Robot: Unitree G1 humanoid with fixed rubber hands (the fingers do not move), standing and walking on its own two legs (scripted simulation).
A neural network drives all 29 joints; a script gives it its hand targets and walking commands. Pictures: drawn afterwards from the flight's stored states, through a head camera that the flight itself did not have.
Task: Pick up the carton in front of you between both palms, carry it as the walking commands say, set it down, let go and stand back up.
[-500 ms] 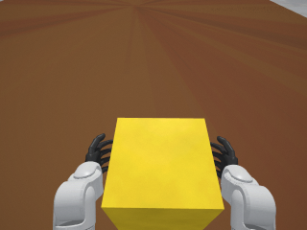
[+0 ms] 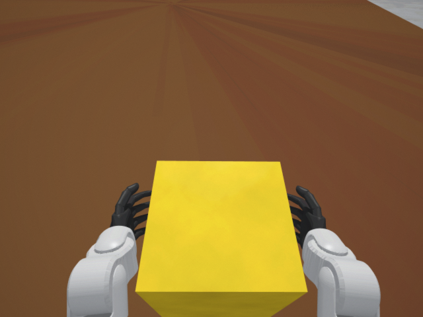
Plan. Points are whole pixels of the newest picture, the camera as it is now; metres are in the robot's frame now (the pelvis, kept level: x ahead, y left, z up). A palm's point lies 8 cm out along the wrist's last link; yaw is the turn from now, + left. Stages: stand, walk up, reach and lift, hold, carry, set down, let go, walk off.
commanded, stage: carry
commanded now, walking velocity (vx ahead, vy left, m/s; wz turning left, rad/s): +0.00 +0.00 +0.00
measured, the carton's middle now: (217, 245) +0.24 +0.00 +0.03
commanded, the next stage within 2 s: hold in 1.72 s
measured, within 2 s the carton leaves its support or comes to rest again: neither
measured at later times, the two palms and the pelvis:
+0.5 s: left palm (150, 151) +0.42 +0.15 +0.10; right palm (288, 151) +0.42 -0.15 +0.10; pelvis +0.19 -0.01 +0.00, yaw +1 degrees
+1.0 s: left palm (150, 152) +0.44 +0.15 +0.07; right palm (279, 154) +0.45 -0.15 +0.07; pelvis +0.20 +0.00 +0.00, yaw +1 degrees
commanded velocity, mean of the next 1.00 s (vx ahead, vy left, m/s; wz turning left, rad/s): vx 0.00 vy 0.00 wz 0.00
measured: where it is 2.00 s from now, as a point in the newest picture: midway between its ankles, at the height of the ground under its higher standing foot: outside the picture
